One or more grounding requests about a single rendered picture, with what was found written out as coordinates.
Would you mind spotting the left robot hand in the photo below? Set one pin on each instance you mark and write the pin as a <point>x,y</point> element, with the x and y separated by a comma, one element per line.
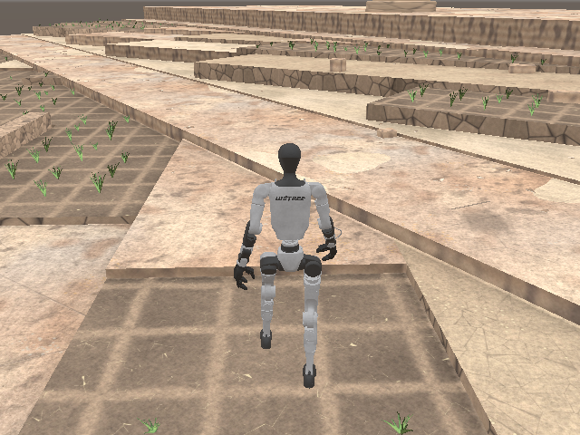
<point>238,272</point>

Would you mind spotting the right robot upper arm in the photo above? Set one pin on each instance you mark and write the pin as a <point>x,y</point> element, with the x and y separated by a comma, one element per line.
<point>322,206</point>

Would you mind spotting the robot torso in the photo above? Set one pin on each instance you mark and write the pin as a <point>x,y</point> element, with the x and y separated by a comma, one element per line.
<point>290,212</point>

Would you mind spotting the robot right foot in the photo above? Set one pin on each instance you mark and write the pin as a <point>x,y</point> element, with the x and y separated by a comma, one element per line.
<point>309,379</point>

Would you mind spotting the right robot hand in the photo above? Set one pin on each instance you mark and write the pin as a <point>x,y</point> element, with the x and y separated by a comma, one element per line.
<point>323,248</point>

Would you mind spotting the robot left forearm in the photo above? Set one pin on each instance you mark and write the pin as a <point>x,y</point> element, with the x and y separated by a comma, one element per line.
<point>247,247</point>

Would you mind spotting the left robot upper arm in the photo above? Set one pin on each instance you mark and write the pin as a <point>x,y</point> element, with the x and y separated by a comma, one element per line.
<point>257,207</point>

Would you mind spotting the robot right forearm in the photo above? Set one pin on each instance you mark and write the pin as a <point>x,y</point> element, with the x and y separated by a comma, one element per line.
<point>329,235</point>

